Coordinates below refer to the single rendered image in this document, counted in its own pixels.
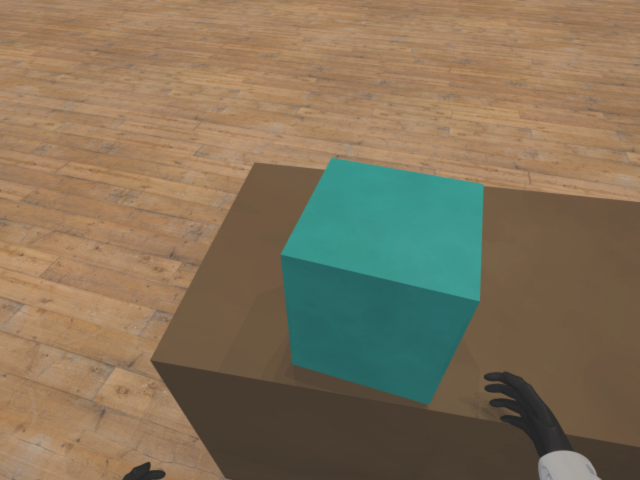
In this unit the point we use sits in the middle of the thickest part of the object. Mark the right robot hand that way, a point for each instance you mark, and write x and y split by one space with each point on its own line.
537 420

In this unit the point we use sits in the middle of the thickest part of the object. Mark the carton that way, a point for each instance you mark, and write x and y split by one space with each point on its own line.
382 276

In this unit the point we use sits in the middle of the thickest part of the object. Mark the right robot forearm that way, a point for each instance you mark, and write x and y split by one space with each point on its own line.
566 465

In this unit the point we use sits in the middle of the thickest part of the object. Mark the pedestal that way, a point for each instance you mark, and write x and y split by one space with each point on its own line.
559 307

